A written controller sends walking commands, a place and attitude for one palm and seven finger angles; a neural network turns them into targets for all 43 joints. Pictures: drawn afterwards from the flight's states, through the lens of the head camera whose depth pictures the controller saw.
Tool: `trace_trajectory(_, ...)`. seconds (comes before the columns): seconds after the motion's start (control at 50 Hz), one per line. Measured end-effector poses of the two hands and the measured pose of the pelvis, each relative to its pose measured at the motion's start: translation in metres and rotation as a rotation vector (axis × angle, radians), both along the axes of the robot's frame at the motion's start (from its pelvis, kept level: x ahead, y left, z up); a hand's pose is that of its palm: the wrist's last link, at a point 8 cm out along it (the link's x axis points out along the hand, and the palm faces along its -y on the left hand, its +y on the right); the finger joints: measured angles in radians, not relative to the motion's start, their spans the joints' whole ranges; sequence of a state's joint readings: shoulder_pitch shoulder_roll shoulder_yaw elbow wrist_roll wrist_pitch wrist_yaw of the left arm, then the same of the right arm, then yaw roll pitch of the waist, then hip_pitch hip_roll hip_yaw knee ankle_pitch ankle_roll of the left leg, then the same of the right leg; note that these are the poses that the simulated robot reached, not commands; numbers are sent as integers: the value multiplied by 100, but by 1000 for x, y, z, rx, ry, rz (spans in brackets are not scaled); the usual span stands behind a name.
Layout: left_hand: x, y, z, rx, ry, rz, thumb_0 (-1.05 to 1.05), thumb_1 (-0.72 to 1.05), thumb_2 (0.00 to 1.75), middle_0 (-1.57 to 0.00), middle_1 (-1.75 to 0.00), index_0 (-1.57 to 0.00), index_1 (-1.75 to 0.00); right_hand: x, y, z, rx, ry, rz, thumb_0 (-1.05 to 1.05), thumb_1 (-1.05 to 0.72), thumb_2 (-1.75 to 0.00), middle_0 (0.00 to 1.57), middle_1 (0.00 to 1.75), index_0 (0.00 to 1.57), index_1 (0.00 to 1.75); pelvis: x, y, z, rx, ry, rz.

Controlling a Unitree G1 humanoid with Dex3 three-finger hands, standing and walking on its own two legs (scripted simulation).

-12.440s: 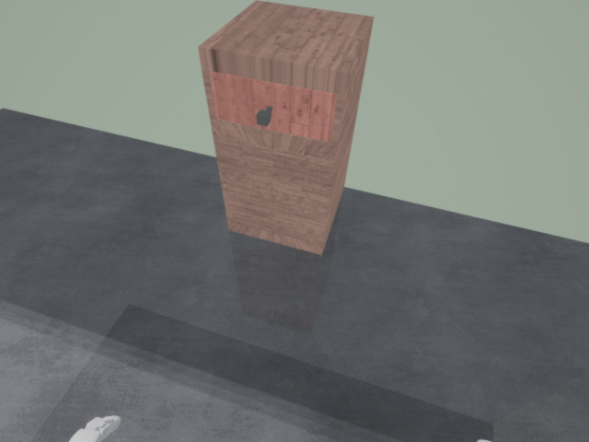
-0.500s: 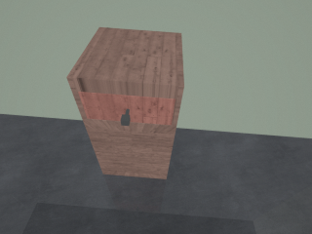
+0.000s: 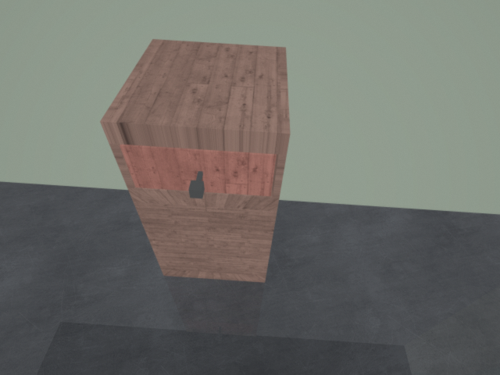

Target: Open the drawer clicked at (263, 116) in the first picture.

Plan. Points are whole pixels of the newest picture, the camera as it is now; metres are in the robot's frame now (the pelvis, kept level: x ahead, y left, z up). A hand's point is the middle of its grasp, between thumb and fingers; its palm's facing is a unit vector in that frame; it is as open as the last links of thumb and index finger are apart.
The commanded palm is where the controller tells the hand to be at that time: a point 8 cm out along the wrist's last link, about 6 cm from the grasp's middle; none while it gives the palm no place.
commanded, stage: look again from close up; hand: left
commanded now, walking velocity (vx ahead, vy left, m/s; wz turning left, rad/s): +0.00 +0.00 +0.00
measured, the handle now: (198, 184) +0.57 +0.16 -0.11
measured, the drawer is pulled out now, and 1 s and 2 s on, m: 0.00 0.00 0.00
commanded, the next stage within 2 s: shuffle to correct the standing spot in 0.20 s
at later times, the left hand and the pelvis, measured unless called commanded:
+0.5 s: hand out of the picture -0.02 +0.11 -0.18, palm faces +0.01 -0.99 -0.13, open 7.3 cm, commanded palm none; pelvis +0.02 -0.03 -0.01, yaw -1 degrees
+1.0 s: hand out of the picture +0.04 +0.08 -0.17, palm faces +0.12 -0.98 -0.18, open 7.3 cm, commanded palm none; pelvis +0.06 -0.08 +0.00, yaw +2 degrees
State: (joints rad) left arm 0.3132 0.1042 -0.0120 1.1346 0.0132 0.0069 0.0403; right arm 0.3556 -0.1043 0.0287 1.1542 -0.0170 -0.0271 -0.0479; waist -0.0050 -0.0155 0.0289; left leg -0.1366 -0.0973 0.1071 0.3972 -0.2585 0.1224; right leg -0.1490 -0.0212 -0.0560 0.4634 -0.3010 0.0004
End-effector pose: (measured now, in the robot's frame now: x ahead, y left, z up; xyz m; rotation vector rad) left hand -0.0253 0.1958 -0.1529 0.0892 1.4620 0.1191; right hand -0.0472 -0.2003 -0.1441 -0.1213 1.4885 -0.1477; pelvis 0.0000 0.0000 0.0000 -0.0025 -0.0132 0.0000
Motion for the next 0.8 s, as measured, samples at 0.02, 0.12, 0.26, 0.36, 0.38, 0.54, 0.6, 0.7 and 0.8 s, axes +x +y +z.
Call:
trace_trajectory(0.02, -1, -2, 0, -3, 2, 0, 0, 92, 90, -19, -30, -20, -30, 0, -1, 0, 0, 0, 0, 1, -90, -90, 20, 30, 20, 30, 0, -1, 0, 0, 1, 0)
trace_trajectory(0.12, -5, -11, 0, -16, 12, 5, 0, 91, 90, -19, -30, -20, -30, 4, -5, 1, 0, -5, 4, 1, -90, -90, 20, 30, 20, 30, 1, -5, 0, 1, 5, 1)
trace_trajectory(0.26, -8, -21, 0, -23, 20, 13, 0, 91, 90, -19, -30, -20, -30, 15, -10, 0, 2, -25, 12, 1, -90, -90, 19, 30, 20, 30, 5, -11, 0, 2, 4, 2)
trace_trajectory(0.36, -7, -25, 0, -19, 22, 17, 0, 91, 90, -19, -30, -20, -30, 22, -14, -2, 8, -37, 18, 0, -90, -90, 19, 30, 20, 30, 7, -16, 0, 5, 3, 3)
trace_trajectory(0.38, -7, -25, 0, -19, 23, 16, 0, 91, 90, -19, -30, -20, -30, 23, -14, -2, 9, -38, 17, 0, -90, -90, 19, 30, 20, 30, 8, -17, 0, 7, 3, 2)
trace_trajectory(0.54, 9, -34, 0, 0, 51, -25, 0, 91, 90, -19, -30, -20, -30, 19, -32, -10, 21, -6, -31, 0, -90, -90, 20, 30, 20, 30, 24, -35, -6, 39, 20, -14)
trace_trajectory(0.6, 30, -41, 3, 15, 28, -29, 1, 91, 90, -19, -30, -20, -30, 13, -43, -11, 30, 32, -44, 0, -90, -90, 20, 30, 20, 30, 34, -46, -7, 38, 20, -7)
trace_trajectory(0.7, 59, -56, 1, 53, -41, 4, 2, 93, 90, -19, -30, -20, -30, 18, -66, -15, 39, 102, -34, 1, -90, -90, 20, 30, 20, 30, 57, -70, -11, 22, 9, 17)
trace_trajectory(0.8, 68, -73, 3, 56, -54, 39, 2, 93, 90, -19, -30, -20, -30, 59, -85, -10, 20, 76, 3, 1, -91, -90, 19, 30, 20, 30, 67, -84, -6, 22, 13, 40)
